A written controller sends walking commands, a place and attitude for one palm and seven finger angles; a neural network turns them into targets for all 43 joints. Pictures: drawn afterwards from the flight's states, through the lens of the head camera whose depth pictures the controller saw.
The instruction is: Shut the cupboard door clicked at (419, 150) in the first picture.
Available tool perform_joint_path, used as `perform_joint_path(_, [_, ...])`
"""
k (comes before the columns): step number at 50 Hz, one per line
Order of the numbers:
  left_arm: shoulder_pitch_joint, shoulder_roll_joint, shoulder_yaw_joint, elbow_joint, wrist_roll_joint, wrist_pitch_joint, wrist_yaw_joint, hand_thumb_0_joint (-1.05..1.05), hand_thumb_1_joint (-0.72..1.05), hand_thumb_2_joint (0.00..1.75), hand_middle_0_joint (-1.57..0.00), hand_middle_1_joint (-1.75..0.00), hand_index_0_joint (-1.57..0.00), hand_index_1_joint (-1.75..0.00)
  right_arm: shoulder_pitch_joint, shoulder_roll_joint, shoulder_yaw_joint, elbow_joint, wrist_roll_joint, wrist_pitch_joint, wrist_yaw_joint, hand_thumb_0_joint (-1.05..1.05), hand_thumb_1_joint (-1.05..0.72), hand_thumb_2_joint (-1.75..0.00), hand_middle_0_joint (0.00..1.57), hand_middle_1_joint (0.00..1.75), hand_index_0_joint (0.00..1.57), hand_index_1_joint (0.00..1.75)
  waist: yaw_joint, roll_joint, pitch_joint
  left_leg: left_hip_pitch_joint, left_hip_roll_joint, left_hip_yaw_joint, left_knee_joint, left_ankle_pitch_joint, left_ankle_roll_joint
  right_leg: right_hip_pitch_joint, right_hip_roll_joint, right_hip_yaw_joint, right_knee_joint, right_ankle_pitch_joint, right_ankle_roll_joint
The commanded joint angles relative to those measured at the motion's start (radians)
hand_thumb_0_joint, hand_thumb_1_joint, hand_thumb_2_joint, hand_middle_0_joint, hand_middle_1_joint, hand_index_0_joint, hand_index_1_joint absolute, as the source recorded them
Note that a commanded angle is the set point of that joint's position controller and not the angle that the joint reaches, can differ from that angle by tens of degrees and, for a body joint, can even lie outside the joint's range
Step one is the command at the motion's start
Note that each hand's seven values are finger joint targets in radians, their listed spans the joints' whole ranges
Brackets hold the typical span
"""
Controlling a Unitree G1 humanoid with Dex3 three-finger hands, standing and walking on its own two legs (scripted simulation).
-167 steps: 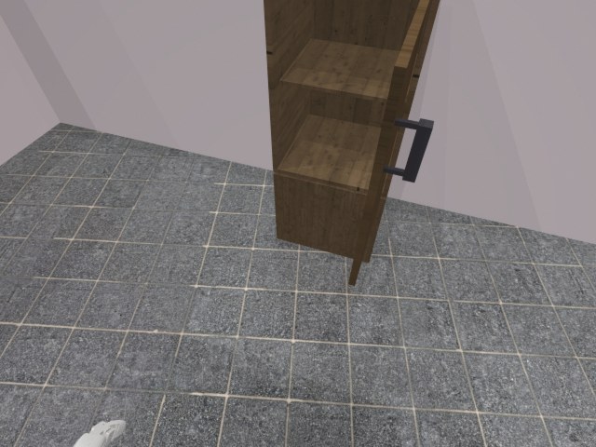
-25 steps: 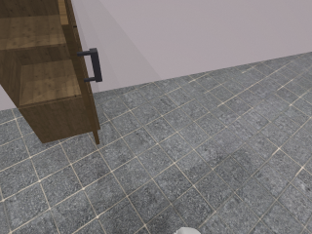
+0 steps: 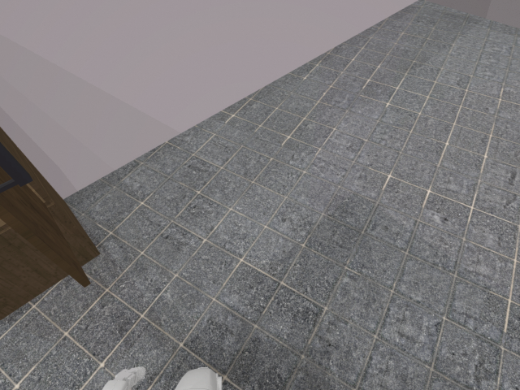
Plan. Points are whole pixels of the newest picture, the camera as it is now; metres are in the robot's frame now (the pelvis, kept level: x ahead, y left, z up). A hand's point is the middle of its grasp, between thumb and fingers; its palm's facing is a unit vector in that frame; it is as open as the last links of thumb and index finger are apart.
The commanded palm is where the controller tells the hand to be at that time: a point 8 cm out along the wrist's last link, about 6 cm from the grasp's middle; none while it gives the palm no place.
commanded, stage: walk around to get in front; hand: left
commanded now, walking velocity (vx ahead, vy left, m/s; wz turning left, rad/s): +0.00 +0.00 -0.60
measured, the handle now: out of the picture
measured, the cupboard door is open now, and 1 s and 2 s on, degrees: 89 89 89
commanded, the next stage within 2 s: none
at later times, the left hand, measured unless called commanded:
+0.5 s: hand (134, 377) +0.17 +0.24 -0.17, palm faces -0.23 -0.96 -0.14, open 7.4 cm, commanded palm none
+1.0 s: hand (254, 251) +0.42 +0.03 -0.16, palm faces -0.50 -0.84 -0.22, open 7.3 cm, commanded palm none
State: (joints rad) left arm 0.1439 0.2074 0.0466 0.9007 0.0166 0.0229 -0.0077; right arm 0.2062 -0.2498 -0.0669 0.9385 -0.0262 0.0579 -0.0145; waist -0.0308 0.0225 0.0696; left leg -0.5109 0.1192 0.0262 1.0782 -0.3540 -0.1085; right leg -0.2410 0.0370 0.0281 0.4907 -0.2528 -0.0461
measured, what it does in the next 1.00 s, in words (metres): walks ahead, turning right: left foot, then right foot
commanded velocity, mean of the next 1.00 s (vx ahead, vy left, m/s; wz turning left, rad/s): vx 0.33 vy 0.00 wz -0.47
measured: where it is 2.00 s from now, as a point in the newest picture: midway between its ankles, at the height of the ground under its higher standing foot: (340, 290)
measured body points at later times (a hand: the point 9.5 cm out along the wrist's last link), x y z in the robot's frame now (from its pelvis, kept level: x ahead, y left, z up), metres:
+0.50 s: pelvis +0.07 +0.06 +0.01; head +0.10 +0.10 +0.46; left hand +0.18 +0.29 -0.16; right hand +0.00 -0.18 -0.12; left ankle +0.03 +0.14 -0.74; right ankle +0.04 -0.11 -0.62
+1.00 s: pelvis +0.24 -0.08 -0.01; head +0.25 -0.09 +0.44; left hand +0.44 +0.08 -0.15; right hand +0.12 -0.27 -0.16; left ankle +0.30 +0.07 -0.64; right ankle +0.23 -0.13 -0.74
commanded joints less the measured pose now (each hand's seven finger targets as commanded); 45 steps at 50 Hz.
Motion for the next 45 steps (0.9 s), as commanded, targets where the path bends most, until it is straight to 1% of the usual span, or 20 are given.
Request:
perform_joint_path(1, [0.051,0.208,0.063,-0.064,0.003,-0.012,0.015,0.0,0.9,0.9,-0.2,-0.3,-0.2,-0.3,-0.018,-0.074,-0.016,-0.084,0.005,-0.024,-0.011,0.0,-0.9,-0.9,0.2,0.3,0.2,0.3,0.039,-0.165,-0.086,-0.041,-0.016,-0.003,-0.048,-0.005,-0.002,0.09,-0.234,0.267,-0.143,0.386,-0.123])
perform_joint_path(7, [0.088,0.225,0.075,-0.059,0.009,-0.011,0.008,0.0,0.9,0.9,-0.2,-0.3,-0.2,-0.3,-0.063,-0.072,-0.007,-0.125,0.008,-0.057,-0.001,0.0,-0.9,-0.9,0.2,0.3,0.2,0.3,0.074,-0.196,-0.119,0.1,-0.07,0.017,-0.331,-0.102,0.033,0.078,-0.229,0.413,-0.168,0.022,-0.146])
perform_joint_path(9, [0.042,0.22,0.074,-0.065,0.006,-0.01,0.005,0.0,0.9,0.9,-0.2,-0.3,-0.2,-0.3,0.033,-0.068,-0.006,-0.103,0.012,-0.072,-0.006,0.0,-0.9,-0.9,0.2,0.3,0.2,0.3,0.016,-0.19,-0.11,0.304,-0.086,0.027,-0.546,-0.033,0.052,-0.063,-0.189,0.405,-0.11,-0.07,-0.106])
perform_joint_path(10, [0.02,0.182,0.067,-0.075,0.001,-0.008,0.001,0.0,0.9,0.9,-0.2,-0.3,-0.2,-0.3,0.122,-0.092,-0.009,-0.073,0.013,-0.083,-0.014,0.0,-0.9,-0.9,0.2,0.3,0.2,0.3,-0.026,-0.115,-0.123,0.505,-0.063,0.009,-0.69,0.015,0.063,-0.211,-0.111,0.344,-0.017,-0.163,-0.058])
perform_joint_path(11, [0.031,0.107,0.051,-0.094,-0.008,-0.005,-0.009,0.0,0.9,0.9,-0.2,-0.3,-0.2,-0.3,0.19,-0.193,-0.028,-0.054,0.003,-0.09,-0.021,0.0,-0.9,-0.9,0.2,0.3,0.2,0.3,-0.058,0.177,-0.143,0.658,0.175,-0.244,-0.836,-0.212,0.107,-0.415,0.03,0.187,0.226,-0.304,0.004])
perform_joint_path(12, [0.004,0.09,0.05,-0.122,-0.001,-0.01,-0.018,0.0,0.9,0.9,-0.2,-0.3,-0.2,-0.3,0.221,-0.258,-0.036,-0.055,-0.001,-0.09,-0.021,0.0,-0.9,-0.9,0.2,0.3,0.2,0.3,-0.066,0.332,-0.071,0.593,0.389,-0.486,-0.935,-0.359,0.181,-0.541,0.047,0.023,0.461,-0.353,0.057])
perform_joint_path(13, [-0.035,0.132,0.063,-0.127,0.009,-0.013,-0.026,0.0,0.9,0.9,-0.2,-0.3,-0.2,-0.3,0.175,-0.235,-0.028,-0.074,0.002,-0.087,-0.019,0.0,-0.9,-0.9,0.2,0.3,0.2,0.3,-0.056,0.202,0.007,0.45,0.423,-0.494,-0.972,-0.403,0.224,-0.523,-0.044,0.061,0.557,-0.274,0.058])
perform_joint_path(14, [0.003,0.14,0.075,-0.099,0.017,-0.01,-0.034,0.0,0.9,0.9,-0.2,-0.3,-0.2,-0.3,0.116,-0.168,-0.01,-0.083,-0.003,-0.094,-0.019,0.0,-0.9,-0.9,0.2,0.3,0.2,0.3,-0.012,0.166,0.034,0.386,0.344,-0.402,-0.989,-0.369,0.196,-0.488,-0.055,0.05,0.619,-0.191,0.067])
perform_joint_path(16, [0.035,0.122,0.077,-0.049,0.024,-0.003,-0.051,0.0,0.9,0.9,-0.2,-0.3,-0.2,-0.3,0.07,-0.117,0.009,-0.084,-0.001,-0.106,-0.022,0.0,-0.9,-0.9,0.2,0.3,0.2,0.3,0.017,0.118,0.077,0.323,0.239,-0.203,-0.962,-0.211,0.139,-0.451,-0.076,0.011,0.701,-0.061,0.072])
perform_joint_path(20, [0.104,0.064,0.066,-0.007,0.02,0.006,-0.051,0.0,0.9,0.9,-0.2,-0.3,-0.2,-0.3,0.15,-0.071,0.016,-0.042,0.011,-0.128,-0.028,0.0,-0.9,-0.9,0.2,0.3,0.2,0.3,0.033,0.136,0.017,0.423,0.165,0.013,-0.894,0.128,0.097,-0.467,-0.073,-0.012,0.767,0.079,0.088])
perform_joint_path(24, [0.052,0.038,0.058,-0.007,0.019,0.01,-0.05,0.0,0.9,0.9,-0.2,-0.3,-0.2,-0.3,0.246,-0.046,0.019,0.007,0.012,-0.137,-0.032,0.0,-0.9,-0.9,0.2,0.3,0.2,0.3,0.016,0.121,0.034,0.504,0.183,0.081,-0.868,0.326,0.103,-0.545,-0.091,-0.042,0.74,0.11,0.097])
perform_joint_path(28, [-0.064,0.018,0.045,-0.027,0.018,0.002,-0.057,0.0,0.9,0.9,-0.2,-0.3,-0.2,-0.3,0.325,-0.037,0.017,0.057,0.004,-0.138,-0.032,0.0,-0.9,-0.9,0.2,0.3,0.2,0.3,-0.021,0.119,0.066,0.605,0.228,0.114,-0.851,0.444,0.176,-0.601,-0.123,-0.099,0.589,0.072,0.092])
perform_joint_path(33, [-0.205,-0.012,0.023,-0.055,0.015,-0.018,-0.057,0.0,0.9,0.9,-0.2,-0.3,-0.2,-0.3,0.4,-0.036,0.014,0.112,-0.011,-0.132,-0.027,0.0,-0.9,-0.9,0.2,0.3,0.2,0.3,-0.061,0.118,0.097,0.65,0.243,0.186,-0.814,0.622,0.201,-0.508,-0.096,-0.186,0.312,0.009,0.047])
perform_joint_path(37, [-0.012,0.023,0.036,0.003,0.016,-0.041,-0.043,0.0,0.9,0.9,-0.2,-0.3,-0.2,-0.3,0.334,-0.089,0.002,0.108,0.0,-0.134,-0.022,0.0,-0.9,-0.9,0.2,0.3,0.2,0.3,0.049,0.163,-0.049,0.619,0.235,0.286,-0.529,1.157,0.173,-0.156,0.009,-0.245,0.165,-0.034,-0.033])
perform_joint_path(38, [0.119,0.056,0.046,0.042,0.019,-0.05,-0.035,0.0,0.9,0.9,-0.2,-0.3,-0.2,-0.3,0.305,-0.1,-0.002,0.097,0.005,-0.131,-0.018,0.0,-0.9,-0.9,0.2,0.3,0.2,0.3,0.119,0.131,-0.126,0.553,0.212,0.307,-0.358,1.125,0.145,0.037,0.034,-0.256,0.091,0.02,-0.047])
perform_joint_path(39, [0.256,0.125,0.066,0.087,0.023,-0.062,-0.027,0.0,0.9,0.9,-0.2,-0.3,-0.2,-0.3,0.284,-0.081,0.004,0.081,0.016,-0.131,-0.006,0.0,-0.9,-0.9,0.2,0.3,0.2,0.3,0.185,0.051,-0.213,0.317,0.193,0.308,-0.132,0.864,0.109,0.352,-0.05,-0.159,0.054,0.116,-0.083])
perform_joint_path(40, [0.353,0.227,0.087,0.108,0.015,-0.073,-0.011,0.0,0.9,0.9,-0.2,-0.3,-0.2,-0.3,0.307,-0.008,0.016,0.053,0.03,-0.131,-0.002,0.0,-0.9,-0.9,0.2,0.3,0.2,0.3,0.2,-0.157,-0.34,-0.021,0.028,0.261,0.193,-0.081,0.054,0.631,-0.364,0.305,0.002,0.175,-0.21])
perform_joint_path(41, [0.357,0.283,0.094,0.11,-0.014,-0.062,0.0,0.0,0.9,0.9,-0.2,-0.3,-0.2,-0.3,0.228,0.002,0.013,0.013,0.032,-0.131,-0.011,0.0,-0.9,-0.9,0.2,0.3,0.2,0.3,0.193,-0.178,-0.374,-0.149,-0.024,0.112,0.395,-0.264,0.06,0.639,-0.475,0.541,-0.114,0.265,-0.277])
perform_joint_path(42, [0.287,0.271,0.094,0.093,-0.017,-0.055,0.006,0.0,0.9,0.9,-0.2,-0.3,-0.2,-0.3,0.189,-0.009,0.005,0.005,0.027,-0.13,-0.011,0.0,-0.9,-0.9,0.2,0.3,0.2,0.3,0.161,-0.095,-0.262,-0.17,0.023,0.037,0.424,-0.157,0.078,0.507,-0.477,0.464,-0.168,0.17,-0.281])
perform_joint_path(45, [0.114,0.13,0.045,0.058,-0.013,-0.075,0.011,0.0,0.9,0.9,-0.2,-0.3,-0.2,-0.3,0.154,0.012,0.005,0.039,0.003,-0.105,-0.006,0.0,-0.9,-0.9,0.2,0.3,0.2,0.3,0.058,0.016,-0.026,-0.063,0.095,0.001,0.279,0.029,0.072,0.05,-0.353,0.237,-0.246,0.166,-0.163])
